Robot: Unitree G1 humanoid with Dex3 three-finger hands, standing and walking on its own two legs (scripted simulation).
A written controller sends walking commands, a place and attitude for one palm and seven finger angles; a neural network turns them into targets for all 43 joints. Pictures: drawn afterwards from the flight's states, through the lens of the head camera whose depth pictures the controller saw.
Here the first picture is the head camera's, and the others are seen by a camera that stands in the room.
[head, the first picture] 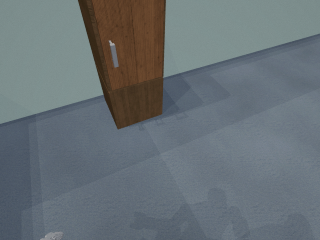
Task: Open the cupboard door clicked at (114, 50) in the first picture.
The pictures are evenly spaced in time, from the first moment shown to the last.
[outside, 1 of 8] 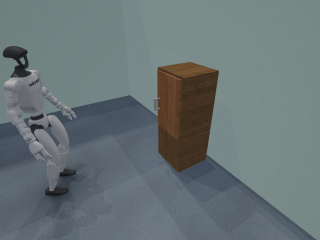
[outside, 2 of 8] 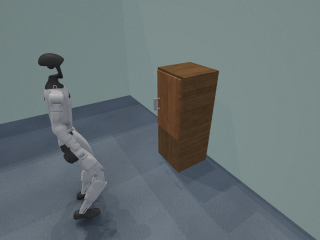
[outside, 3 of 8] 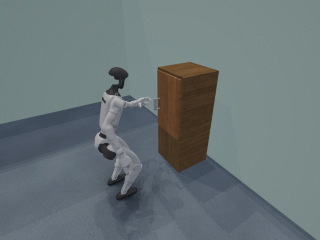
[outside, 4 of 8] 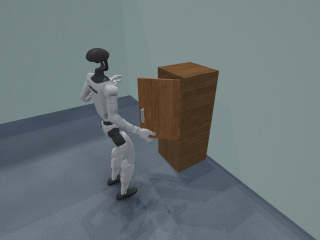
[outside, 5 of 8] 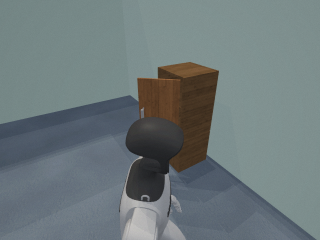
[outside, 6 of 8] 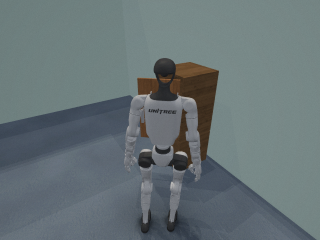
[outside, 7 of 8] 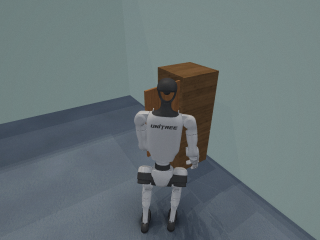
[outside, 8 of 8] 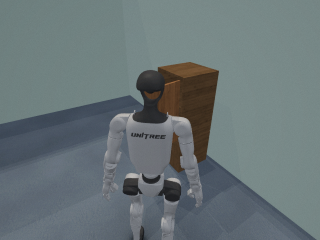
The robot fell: no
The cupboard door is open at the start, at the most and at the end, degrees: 0 101 100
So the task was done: yes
